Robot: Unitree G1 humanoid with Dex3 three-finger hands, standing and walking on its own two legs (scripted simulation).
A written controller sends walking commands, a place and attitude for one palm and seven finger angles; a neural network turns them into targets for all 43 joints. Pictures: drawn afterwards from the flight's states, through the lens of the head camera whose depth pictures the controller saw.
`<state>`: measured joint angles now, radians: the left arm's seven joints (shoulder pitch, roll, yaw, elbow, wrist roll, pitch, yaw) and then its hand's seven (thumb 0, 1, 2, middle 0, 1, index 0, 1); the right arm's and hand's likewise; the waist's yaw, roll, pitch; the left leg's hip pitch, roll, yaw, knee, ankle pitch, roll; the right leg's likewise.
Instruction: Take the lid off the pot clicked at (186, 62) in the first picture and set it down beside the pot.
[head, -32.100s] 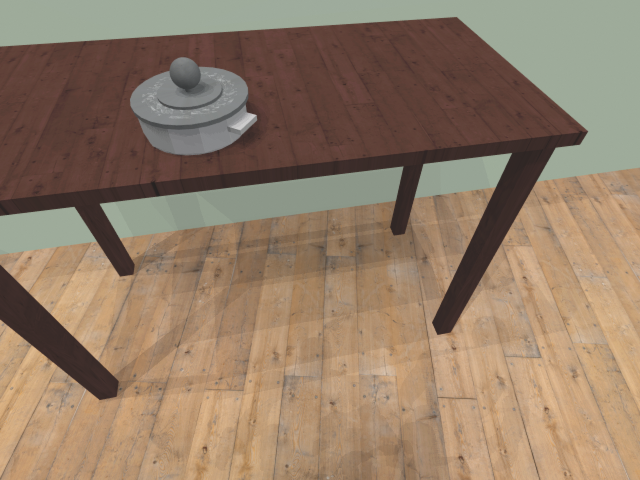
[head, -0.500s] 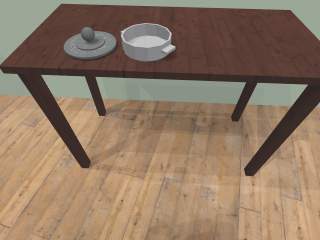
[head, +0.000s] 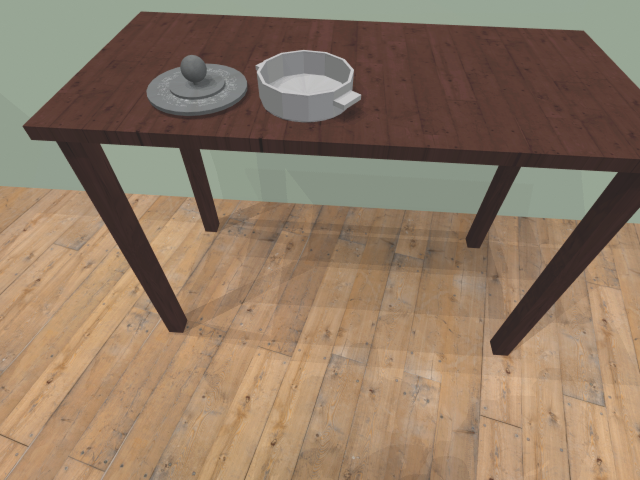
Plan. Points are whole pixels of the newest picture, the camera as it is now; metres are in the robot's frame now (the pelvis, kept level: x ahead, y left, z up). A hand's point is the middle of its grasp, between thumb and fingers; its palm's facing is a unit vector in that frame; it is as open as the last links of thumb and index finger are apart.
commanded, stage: let the arm hang, fingers relaxed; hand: left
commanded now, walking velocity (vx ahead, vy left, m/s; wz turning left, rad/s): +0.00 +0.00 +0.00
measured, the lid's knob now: (193, 68) +0.80 +0.28 +0.12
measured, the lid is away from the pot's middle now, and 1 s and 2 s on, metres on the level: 0.22 0.22 0.22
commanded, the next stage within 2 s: look to check the result in 0.22 s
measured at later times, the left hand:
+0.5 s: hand out of the picture +0.01 +0.18 -0.18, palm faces +0.03 -0.98 -0.21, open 7.3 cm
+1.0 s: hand out of the picture +0.02 +0.17 -0.17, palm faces +0.03 -0.98 -0.21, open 7.3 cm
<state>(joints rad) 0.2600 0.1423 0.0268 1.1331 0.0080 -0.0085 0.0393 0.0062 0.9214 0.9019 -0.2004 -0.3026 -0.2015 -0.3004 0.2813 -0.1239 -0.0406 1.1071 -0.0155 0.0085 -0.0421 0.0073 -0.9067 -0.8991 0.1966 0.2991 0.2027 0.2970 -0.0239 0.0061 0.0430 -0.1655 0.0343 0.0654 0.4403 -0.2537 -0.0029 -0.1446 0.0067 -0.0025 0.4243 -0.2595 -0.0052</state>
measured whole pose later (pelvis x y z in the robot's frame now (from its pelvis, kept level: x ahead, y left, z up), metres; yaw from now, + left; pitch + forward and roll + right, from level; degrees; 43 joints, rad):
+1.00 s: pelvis -0.01 -0.01 +0.00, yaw +0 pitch -1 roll +0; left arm 0.22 0.16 0.03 1.12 0.01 -0.02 0.03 0.00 0.91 0.90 -0.20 -0.30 -0.20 -0.30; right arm 0.25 -0.15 -0.05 1.11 -0.02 0.00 -0.04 0.01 -0.90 -0.90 0.20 0.30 0.20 0.30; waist -0.03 0.01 0.05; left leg -0.18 0.04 0.05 0.43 -0.23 -0.01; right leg -0.16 0.01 -0.01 0.42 -0.24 -0.02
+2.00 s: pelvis -0.02 +0.00 +0.00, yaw +1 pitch -2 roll +0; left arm 0.15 0.26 0.03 1.12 0.01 -0.02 0.01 0.00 0.91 0.90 -0.20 -0.30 -0.20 -0.30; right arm 0.17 -0.25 -0.04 1.11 -0.02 0.00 -0.03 0.01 -0.90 -0.90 0.20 0.30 0.20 0.30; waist -0.02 0.00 0.05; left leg -0.15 0.03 0.05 0.37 -0.19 0.00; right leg -0.12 0.00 -0.01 0.35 -0.20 -0.01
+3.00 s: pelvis -0.01 +0.00 +0.01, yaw +1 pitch -2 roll +0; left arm 0.15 0.26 0.02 1.14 0.01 -0.02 0.01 0.00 0.91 0.90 -0.20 -0.30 -0.20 -0.30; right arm 0.17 -0.25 -0.03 1.12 -0.02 -0.01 -0.03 0.01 -0.90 -0.90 0.20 0.30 0.21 0.30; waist -0.02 0.00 0.05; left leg -0.13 0.02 0.05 0.34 -0.18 0.00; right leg -0.11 0.00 -0.02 0.33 -0.20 0.00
